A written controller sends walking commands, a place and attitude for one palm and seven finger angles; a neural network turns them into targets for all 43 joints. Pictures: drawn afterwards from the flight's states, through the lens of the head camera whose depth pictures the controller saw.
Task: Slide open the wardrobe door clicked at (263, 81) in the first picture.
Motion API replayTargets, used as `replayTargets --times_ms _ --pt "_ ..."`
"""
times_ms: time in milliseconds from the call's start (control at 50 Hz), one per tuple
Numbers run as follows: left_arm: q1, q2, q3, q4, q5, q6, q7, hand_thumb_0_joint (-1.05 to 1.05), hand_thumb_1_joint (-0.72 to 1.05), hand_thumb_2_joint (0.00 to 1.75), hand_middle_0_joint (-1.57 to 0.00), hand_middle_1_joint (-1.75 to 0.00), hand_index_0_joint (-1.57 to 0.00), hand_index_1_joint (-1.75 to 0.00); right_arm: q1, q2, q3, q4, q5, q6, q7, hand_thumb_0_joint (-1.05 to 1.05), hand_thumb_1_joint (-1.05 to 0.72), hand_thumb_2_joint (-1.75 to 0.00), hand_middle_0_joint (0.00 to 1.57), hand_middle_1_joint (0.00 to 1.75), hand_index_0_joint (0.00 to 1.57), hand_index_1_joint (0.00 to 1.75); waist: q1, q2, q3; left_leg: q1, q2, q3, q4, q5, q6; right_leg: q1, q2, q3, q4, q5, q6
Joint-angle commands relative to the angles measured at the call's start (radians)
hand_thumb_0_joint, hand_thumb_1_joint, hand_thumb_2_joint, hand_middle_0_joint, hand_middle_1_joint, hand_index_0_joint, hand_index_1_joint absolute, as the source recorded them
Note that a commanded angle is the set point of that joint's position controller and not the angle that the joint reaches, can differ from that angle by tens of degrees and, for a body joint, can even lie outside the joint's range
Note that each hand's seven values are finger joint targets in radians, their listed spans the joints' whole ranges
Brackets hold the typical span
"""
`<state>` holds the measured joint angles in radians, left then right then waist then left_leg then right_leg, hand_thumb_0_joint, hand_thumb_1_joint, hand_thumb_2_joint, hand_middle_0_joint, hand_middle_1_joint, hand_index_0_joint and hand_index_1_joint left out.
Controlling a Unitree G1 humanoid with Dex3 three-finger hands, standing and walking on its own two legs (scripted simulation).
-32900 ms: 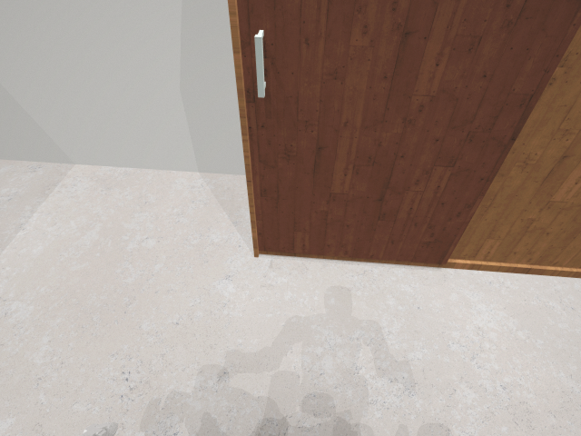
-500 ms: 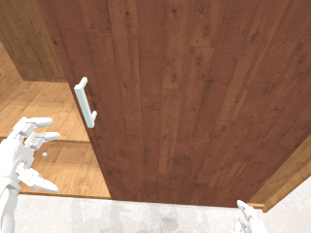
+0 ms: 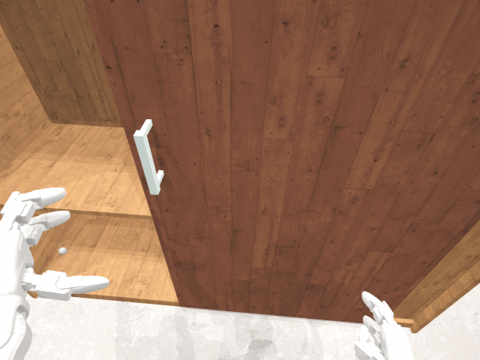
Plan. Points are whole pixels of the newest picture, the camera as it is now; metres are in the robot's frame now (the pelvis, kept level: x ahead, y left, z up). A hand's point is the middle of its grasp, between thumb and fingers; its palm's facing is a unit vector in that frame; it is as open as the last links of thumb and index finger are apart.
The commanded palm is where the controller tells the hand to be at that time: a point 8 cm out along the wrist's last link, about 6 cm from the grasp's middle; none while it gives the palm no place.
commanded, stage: draw the hand back to the body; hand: left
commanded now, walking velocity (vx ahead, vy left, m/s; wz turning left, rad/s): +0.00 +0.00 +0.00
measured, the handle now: (151, 158) +0.44 +0.25 +0.10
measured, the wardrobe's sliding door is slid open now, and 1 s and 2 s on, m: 0.63 0.63 0.63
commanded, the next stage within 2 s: step back with the hand held close in 0.90 s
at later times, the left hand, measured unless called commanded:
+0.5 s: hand (69, 222) +0.23 +0.27 +0.17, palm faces +0.43 -0.83 -0.36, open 9.0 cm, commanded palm +0.18 +0.30 +0.18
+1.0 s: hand (72, 233) +0.21 +0.25 +0.17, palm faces +0.45 -0.82 -0.34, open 7.4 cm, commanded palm +0.17 +0.29 +0.18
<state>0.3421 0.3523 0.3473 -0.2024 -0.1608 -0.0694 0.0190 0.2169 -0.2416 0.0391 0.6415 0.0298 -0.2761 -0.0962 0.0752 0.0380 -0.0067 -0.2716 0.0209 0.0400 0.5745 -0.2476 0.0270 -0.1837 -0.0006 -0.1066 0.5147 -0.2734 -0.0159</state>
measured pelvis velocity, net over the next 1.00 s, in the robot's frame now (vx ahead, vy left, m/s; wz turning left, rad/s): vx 0.02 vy -0.01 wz -0.02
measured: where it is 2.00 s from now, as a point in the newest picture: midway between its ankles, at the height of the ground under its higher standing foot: outside the picture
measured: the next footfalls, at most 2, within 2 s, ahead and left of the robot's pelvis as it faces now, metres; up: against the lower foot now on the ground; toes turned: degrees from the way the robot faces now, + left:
none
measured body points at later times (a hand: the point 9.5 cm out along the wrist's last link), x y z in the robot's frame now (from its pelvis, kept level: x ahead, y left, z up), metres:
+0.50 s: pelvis +0.03 +0.01 +0.01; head +0.01 +0.00 +0.46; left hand +0.20 +0.31 +0.19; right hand +0.22 -0.21 -0.07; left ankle +0.04 +0.10 -0.73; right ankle +0.01 -0.11 -0.73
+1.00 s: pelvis +0.02 -0.01 +0.01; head -0.01 -0.03 +0.46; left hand +0.18 +0.29 +0.19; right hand +0.21 -0.23 -0.07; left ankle +0.04 +0.10 -0.73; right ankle +0.01 -0.11 -0.73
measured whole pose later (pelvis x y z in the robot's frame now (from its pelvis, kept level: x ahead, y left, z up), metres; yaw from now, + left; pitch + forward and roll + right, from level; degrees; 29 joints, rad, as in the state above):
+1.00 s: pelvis +0.02 -0.01 +0.01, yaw -1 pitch -6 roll -1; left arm 0.46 0.34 0.32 -0.40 -0.09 -0.07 0.10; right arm 0.19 -0.22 0.02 0.65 -0.01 -0.11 -0.07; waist 0.09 0.06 0.02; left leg -0.09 0.02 0.06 0.40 -0.20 0.01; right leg -0.02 0.01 -0.08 0.35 -0.22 -0.02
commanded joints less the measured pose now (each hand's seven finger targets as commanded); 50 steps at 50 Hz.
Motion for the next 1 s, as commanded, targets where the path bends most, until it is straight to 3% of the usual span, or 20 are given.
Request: replayTargets --times_ms 0,60,200,280,300,380,460,500,580,760,880,920,980 --pt "-0.101 0.194 0.07 -0.287 0.054 -0.082 0.099 0.0 -0.01 0.46 -0.23 -0.83 -0.23 -0.83 -0.123 -0.116 -0.048 -0.14 -0.01 -0.03 -0.007 0.0 -0.9 -0.9 0.2 0.3 0.2 0.3 -0.014 0.057 -0.056 0.095 0.014 -0.096 -0.201 -0.118 0.0 -0.042 -0.026 0.089 -0.137 -0.044 -0.008" --pt "-0.102 0.201 0.076 -0.33 0.073 -0.086 0.119 0.0 0.1 0.51 -0.23 -0.77 -0.23 -0.77 -0.126 -0.116 -0.052 -0.136 -0.015 -0.011 -0.004 0.0 -0.9 -0.9 0.2 0.3 0.2 0.3 -0.012 0.053 -0.088 0.14 0.018 -0.095 -0.212 -0.029 -0.001 -0.01 -0.022 0.084 -0.133 0.031 -0.01" --pt "-0.034 0.162 0.058 -0.31 0.081 -0.063 0.114 0.0 0.36 0.64 -0.22 -0.62 -0.22 -0.62 -0.138 -0.108 -0.048 -0.134 -0.021 0.041 0.01 0.0 -0.9 -0.9 0.2 0.3 0.2 0.3 -0.005 0.014 -0.015 0.159 0.023 -0.083 -0.231 0.117 -0.013 0.032 -0.016 0.073 -0.155 0.111 -0.012" --pt "0.003 0.189 0.091 -0.355 0.082 -0.06 0.11 0.0 0.5 0.71 -0.21 -0.53 -0.21 -0.53 -0.147 -0.11 -0.054 -0.142 -0.027 0.06 0.018 0.0 -0.9 -0.9 0.2 0.3 0.2 0.3 0.008 0.028 -0.042 0.191 0.023 -0.073 -0.226 0.205 -0.018 0.06 -0.011 0.074 -0.166 0.167 -0.012" --pt "0.012 0.169 0.077 -0.355 0.079 -0.058 0.108 0.0 0.54 0.73 -0.21 -0.51 -0.21 -0.51 -0.142 -0.103 -0.051 -0.144 -0.027 0.067 0.02 0.0 -0.9 -0.9 0.2 0.3 0.2 0.3 0.006 0.017 -0.047 0.191 0.023 -0.074 -0.227 0.221 -0.021 0.072 -0.012 0.07 -0.161 0.174 -0.011" --pt "0.027 0.199 0.106 -0.424 0.082 -0.06 0.108 0.0 0.68 0.8 -0.21 -0.43 -0.21 -0.43 -0.148 -0.104 -0.058 -0.154 -0.03 0.075 0.025 0.0 -0.9 -0.9 0.2 0.3 0.2 0.3 0.012 0.037 -0.068 0.214 0.021 -0.063 -0.215 0.287 -0.023 0.088 -0.007 0.076 -0.172 0.224 -0.01" --pt "0.022 0.185 0.093 -0.459 0.084 -0.059 0.108 0.0 0.83 0.87 -0.2 -0.34 -0.2 -0.34 -0.138 -0.098 -0.057 -0.156 -0.031 0.082 0.031 0.0 -0.9 -0.9 0.2 0.3 0.2 0.3 0.005 0.086 -0.07 0.232 0.02 -0.061 -0.212 0.321 -0.033 0.083 -0.008 0.075 -0.171 0.232 -0.009" --pt "0.046 0.175 0.089 -0.454 0.081 -0.057 0.106 0.0 0.9 0.9 -0.2 -0.3 -0.2 -0.3 -0.139 -0.098 -0.057 -0.157 -0.032 0.085 0.029 0.0 -0.9 -0.9 0.2 0.3 0.2 0.3 0.005 0.046 -0.058 0.228 0.02 -0.055 -0.208 0.341 -0.027 0.088 -0.007 0.072 -0.173 0.258 -0.007" --pt "0.079 0.175 0.104 -0.395 0.074 -0.047 0.1 0.0 0.9 0.9 -0.2 -0.3 -0.2 -0.3 -0.142 -0.101 -0.064 -0.159 -0.031 0.107 0.025 0.0 -0.9 -0.9 0.2 0.3 0.2 0.3 0.007 -0.016 -0.026 0.211 0.014 -0.037 -0.213 0.286 -0.014 0.075 -0.005 0.073 -0.193 0.253 -0.003" --pt "0.012 0.188 0.094 -0.447 0.075 -0.06 0.1 0.0 0.9 0.9 -0.2 -0.3 -0.2 -0.3 -0.164 -0.091 -0.06 -0.163 -0.035 0.112 0.018 0.0 -0.9 -0.9 0.2 0.3 0.2 0.3 0.006 0.036 -0.052 0.232 -0.002 -0.022 -0.208 0.226 0.001 0.078 -0.014 0.089 -0.218 0.235 0.002" --pt "0.026 0.189 0.104 -0.403 0.074 -0.064 0.1 0.0 0.9 0.9 -0.2 -0.3 -0.2 -0.3 -0.176 -0.091 -0.061 -0.15 -0.036 0.106 0.013 0.0 -0.9 -0.9 0.2 0.3 0.2 0.3 0.008 -0.001 0.005 0.218 -0.004 -0.022 -0.221 0.171 0.004 0.057 -0.012 0.093 -0.261 0.176 0.003" --pt "0.017 0.177 0.093 -0.394 0.07 -0.067 0.098 0.0 0.9 0.9 -0.2 -0.3 -0.2 -0.3 -0.176 -0.086 -0.058 -0.15 -0.035 0.108 0.012 0.0 -0.9 -0.9 0.2 0.3 0.2 0.3 0.005 0.025 0.017 0.219 -0.005 -0.021 -0.228 0.149 0.003 0.051 -0.016 0.097 -0.262 0.15 0.004" --pt "0.02 0.178 0.092 -0.385 0.071 -0.075 0.096 0.0 0.9 0.9 -0.2 -0.3 -0.2 -0.3 -0.182 -0.09 -0.063 -0.146 -0.034 0.103 0.011 0.0 -0.9 -0.9 0.2 0.3 0.2 0.3 0.005 0.008 0.028 0.222 -0.003 -0.019 -0.236 0.119 0.004 0.039 -0.014 0.098 -0.284 0.106 0.006"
